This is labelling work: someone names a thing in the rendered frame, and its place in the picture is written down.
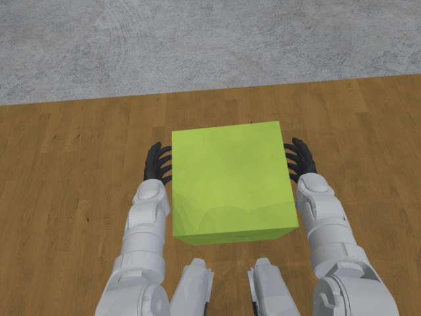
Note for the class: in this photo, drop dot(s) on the right robot hand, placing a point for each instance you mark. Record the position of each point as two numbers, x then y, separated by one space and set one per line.
304 161

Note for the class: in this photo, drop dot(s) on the robot thigh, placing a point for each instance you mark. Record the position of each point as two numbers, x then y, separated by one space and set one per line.
269 291
192 291

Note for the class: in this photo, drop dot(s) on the left robot thigh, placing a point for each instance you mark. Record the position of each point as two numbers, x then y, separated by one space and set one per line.
192 291

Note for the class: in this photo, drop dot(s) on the left robot forearm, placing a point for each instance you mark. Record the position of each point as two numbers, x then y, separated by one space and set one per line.
141 256

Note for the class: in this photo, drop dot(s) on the left robot upper arm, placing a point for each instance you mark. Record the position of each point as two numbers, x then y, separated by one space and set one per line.
144 299

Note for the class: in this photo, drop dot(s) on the right robot upper arm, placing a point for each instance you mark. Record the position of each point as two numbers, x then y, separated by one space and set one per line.
336 295

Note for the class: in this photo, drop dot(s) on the carton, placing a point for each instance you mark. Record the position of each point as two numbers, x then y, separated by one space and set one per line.
231 184

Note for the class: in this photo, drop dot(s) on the right robot thigh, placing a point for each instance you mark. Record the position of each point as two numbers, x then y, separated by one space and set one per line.
269 291

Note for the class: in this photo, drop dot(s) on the left robot hand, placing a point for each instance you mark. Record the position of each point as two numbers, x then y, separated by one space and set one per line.
153 164

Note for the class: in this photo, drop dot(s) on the right robot forearm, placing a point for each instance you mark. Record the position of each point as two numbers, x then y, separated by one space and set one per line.
333 246

